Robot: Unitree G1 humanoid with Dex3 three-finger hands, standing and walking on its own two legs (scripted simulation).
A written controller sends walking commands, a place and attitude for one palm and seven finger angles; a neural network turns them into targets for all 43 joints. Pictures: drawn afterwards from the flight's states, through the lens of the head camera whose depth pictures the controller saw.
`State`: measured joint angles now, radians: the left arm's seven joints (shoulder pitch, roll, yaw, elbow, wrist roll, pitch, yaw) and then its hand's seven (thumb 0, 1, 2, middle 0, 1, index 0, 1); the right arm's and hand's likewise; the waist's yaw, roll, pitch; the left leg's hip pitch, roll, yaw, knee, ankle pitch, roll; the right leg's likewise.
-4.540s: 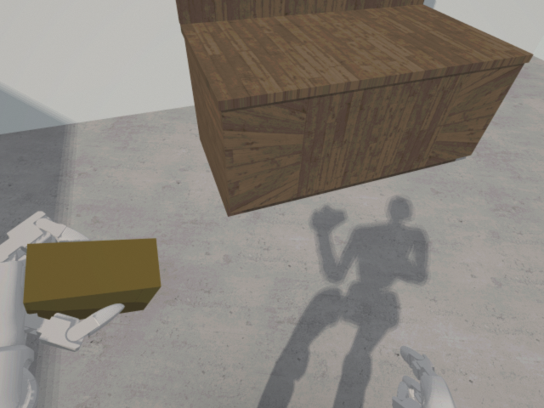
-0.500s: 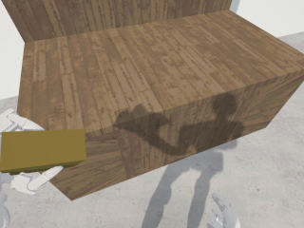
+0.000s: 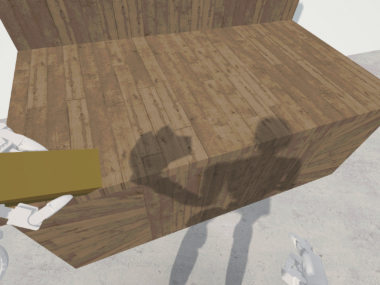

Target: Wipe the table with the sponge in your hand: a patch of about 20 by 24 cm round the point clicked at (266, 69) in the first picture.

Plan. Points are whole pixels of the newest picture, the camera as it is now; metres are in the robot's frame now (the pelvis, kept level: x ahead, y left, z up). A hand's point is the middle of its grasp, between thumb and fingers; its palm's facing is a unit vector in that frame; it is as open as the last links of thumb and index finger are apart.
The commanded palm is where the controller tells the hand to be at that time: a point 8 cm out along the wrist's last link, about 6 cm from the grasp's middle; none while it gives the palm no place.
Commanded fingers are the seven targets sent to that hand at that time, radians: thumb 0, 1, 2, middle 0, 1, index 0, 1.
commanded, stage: take the last steps up to it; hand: left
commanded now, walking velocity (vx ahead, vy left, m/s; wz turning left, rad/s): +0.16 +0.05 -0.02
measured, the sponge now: (63, 176) +0.24 +0.22 +0.17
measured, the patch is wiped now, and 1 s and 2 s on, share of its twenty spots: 0.00 0.00 0.00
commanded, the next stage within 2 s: come to a stop and stand still in 0.24 s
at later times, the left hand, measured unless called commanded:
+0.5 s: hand (57, 161) +0.26 +0.23 +0.18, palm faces +0.39 -0.83 -0.40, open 9.8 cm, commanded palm +0.20 +0.28 +0.19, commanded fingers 0.00 0.10 1.30 -1.20 -1.60 -1.20 -1.60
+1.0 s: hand (44, 186) +0.23 +0.24 +0.16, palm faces +0.32 -0.84 -0.44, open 9.8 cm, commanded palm +0.18 +0.27 +0.19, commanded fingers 0.00 0.10 1.30 -1.20 -1.60 -1.20 -1.60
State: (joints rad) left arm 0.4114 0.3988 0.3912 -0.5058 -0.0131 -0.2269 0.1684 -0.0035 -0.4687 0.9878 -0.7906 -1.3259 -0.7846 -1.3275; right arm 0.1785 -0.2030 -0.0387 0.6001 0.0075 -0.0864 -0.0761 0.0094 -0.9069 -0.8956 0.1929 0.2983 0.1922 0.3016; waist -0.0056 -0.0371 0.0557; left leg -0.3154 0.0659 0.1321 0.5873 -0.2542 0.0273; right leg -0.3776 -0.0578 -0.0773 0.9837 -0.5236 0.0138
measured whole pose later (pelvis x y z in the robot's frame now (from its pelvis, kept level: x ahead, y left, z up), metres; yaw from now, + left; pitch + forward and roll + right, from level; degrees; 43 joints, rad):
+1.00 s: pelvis +0.01 +0.00 +0.01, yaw -2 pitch -3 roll -1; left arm 0.44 0.35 0.34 -0.38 -0.03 -0.16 0.07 0.00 -0.47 0.99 -0.79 -1.33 -0.78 -1.33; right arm 0.23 -0.22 0.01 0.58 0.02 -0.13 -0.02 0.01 -0.90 -0.89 0.20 0.30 0.20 0.30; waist 0.02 0.04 0.05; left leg -0.29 0.04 0.06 0.49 -0.20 0.01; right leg -0.24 0.02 -0.03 0.45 -0.16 -0.02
